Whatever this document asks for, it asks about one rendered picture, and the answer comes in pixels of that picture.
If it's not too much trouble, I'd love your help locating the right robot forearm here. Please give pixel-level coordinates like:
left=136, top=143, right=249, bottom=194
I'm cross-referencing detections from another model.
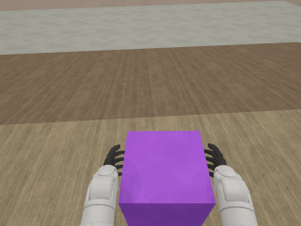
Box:
left=214, top=165, right=259, bottom=226

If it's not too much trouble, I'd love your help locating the carton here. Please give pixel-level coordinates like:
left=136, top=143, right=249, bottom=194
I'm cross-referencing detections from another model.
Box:
left=118, top=131, right=216, bottom=226

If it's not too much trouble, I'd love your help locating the left robot hand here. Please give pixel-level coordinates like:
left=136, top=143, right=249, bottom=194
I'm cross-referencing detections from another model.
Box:
left=103, top=144, right=125, bottom=176

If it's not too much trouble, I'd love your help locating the left robot forearm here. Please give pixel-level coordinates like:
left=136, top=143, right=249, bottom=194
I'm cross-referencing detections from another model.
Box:
left=79, top=165, right=119, bottom=226

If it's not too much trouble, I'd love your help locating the right robot hand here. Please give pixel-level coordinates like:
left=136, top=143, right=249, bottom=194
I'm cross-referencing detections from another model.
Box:
left=204, top=143, right=227, bottom=178

